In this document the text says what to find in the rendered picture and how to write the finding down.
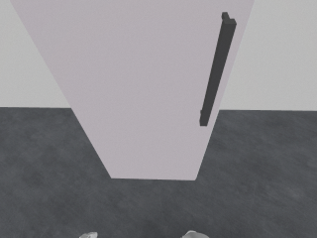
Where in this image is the handle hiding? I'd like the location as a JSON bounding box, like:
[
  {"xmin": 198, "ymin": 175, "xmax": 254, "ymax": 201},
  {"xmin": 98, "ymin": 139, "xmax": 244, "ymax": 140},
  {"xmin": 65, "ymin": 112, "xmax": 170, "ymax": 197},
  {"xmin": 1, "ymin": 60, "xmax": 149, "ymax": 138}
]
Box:
[{"xmin": 199, "ymin": 12, "xmax": 237, "ymax": 127}]

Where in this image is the fridge door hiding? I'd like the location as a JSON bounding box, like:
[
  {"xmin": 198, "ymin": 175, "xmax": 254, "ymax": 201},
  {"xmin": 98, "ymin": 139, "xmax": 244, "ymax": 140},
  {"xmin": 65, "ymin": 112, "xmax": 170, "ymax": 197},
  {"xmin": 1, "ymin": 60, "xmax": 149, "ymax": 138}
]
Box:
[{"xmin": 10, "ymin": 0, "xmax": 255, "ymax": 180}]

